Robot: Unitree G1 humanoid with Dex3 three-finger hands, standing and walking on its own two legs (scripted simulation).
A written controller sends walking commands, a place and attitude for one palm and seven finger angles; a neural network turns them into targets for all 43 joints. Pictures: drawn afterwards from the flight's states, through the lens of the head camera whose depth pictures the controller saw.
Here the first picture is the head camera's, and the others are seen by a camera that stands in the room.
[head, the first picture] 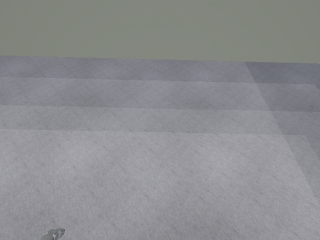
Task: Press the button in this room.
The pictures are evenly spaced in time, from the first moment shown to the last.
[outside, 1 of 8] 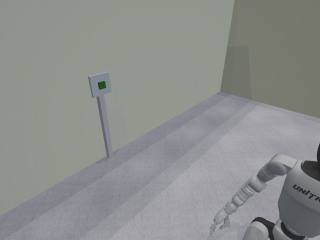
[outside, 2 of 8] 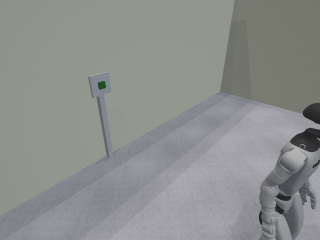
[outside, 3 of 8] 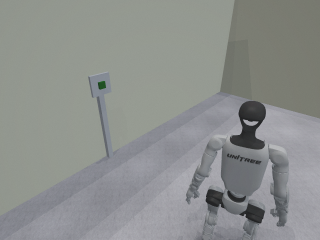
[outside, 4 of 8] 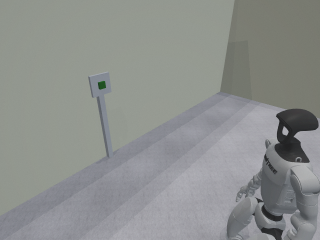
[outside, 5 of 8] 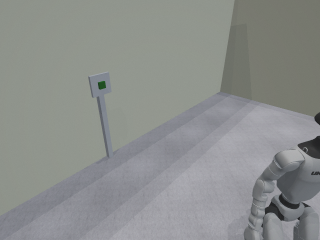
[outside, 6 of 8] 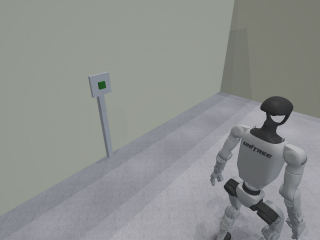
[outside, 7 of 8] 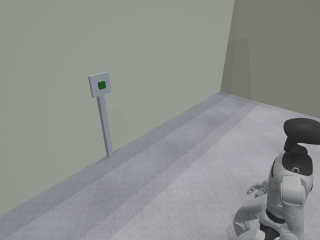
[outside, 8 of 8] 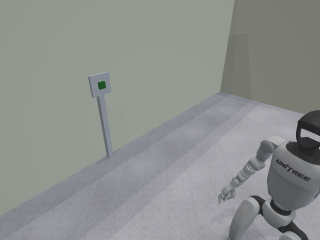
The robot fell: no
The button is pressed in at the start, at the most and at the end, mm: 0 0 0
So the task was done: no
